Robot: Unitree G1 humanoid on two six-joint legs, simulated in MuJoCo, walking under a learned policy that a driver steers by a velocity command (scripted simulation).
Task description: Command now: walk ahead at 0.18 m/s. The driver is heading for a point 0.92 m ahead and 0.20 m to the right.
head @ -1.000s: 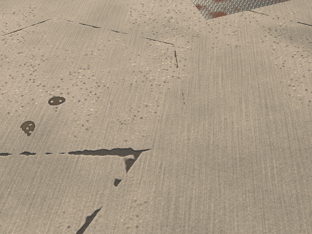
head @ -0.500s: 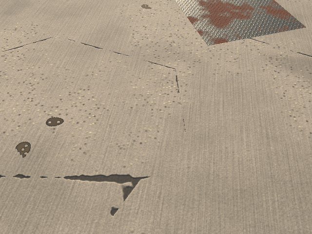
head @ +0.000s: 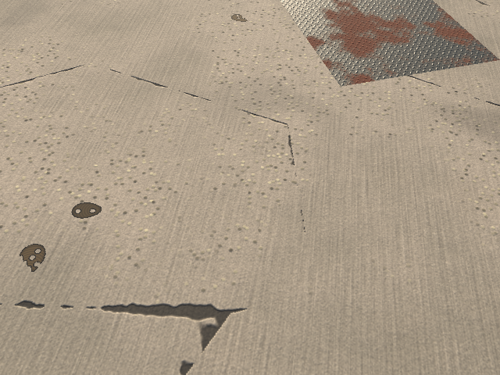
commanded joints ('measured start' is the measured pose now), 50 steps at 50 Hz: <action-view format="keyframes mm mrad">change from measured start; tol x16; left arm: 1 -90 66 9 -81 -5 -24 1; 38 -344 40 21 -90 -13 -37 -22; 41 -229 30 25 -66 -21 -57 -42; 44 225 226 93 46 -9 -55 -47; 50 -22 45 -4 -17 17 -67 -48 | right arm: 1 205 -115 -12 14 -10 -3 -5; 50 29 -99 -29 -96 33 -5 -9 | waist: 1 -62 182 -29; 30 -23 23 -74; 38 -42 207 228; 42 100 150 111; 44 191 -216 -77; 50 4 -33 65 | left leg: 1 373 347 -403 -199 846 228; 10 175 198 -122 -205 963 127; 17 -5 30 -44 -166 167 -35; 29 62 37 -44 -146 220 -33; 34 -24 69 -108 -199 -351 65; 37 111 290 -376 -356 -313 172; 40 200 344 -358 -267 88 176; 43 -129 100 -62 167 501 35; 45 -467 -31 -154 759 -186 -7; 50 -381 143 -116 590 79 33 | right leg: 1 -430 19 57 412 -143 0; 11 -36 8 -46 -206 308 -26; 15 271 -106 72 -258 879 -142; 29 150 -66 68 -231 700 -139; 34 -48 -8 52 -254 -156 -123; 39 -384 -7 -66 3 54 -100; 42 56 48 -105 -195 125 -146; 45 458 -370 739 -584 47 -352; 50 144 -208 243 -638 189 -207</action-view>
